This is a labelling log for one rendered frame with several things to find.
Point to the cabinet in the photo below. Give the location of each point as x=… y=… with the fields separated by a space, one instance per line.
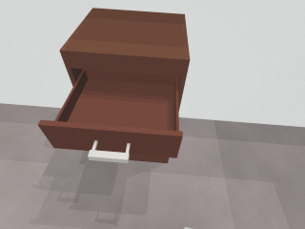
x=130 y=41

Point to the drawer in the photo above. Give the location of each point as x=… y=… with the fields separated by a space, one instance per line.
x=117 y=108

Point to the handle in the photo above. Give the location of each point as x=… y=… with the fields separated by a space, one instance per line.
x=109 y=156

